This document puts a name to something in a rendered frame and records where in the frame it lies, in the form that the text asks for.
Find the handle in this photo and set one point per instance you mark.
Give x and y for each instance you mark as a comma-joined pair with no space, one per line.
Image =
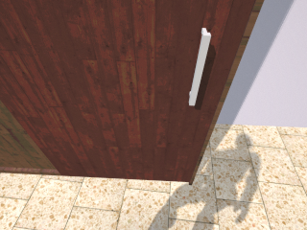
205,40

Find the wardrobe door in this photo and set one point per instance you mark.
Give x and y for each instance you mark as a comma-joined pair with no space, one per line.
103,86
17,148

